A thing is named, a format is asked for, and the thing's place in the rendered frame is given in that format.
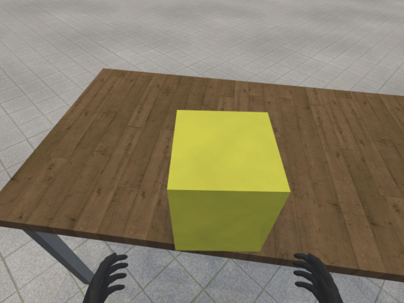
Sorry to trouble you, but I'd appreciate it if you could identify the carton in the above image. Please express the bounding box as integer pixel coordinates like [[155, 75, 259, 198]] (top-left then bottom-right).
[[167, 110, 290, 252]]

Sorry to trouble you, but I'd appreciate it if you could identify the robot right hand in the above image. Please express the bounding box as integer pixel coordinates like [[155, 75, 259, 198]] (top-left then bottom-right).
[[292, 253, 343, 303]]

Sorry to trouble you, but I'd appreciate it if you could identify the robot left hand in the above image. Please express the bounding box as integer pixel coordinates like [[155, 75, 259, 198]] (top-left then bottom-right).
[[83, 252, 128, 303]]

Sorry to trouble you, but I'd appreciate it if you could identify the table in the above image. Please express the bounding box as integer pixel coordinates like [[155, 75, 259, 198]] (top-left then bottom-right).
[[0, 68, 404, 285]]

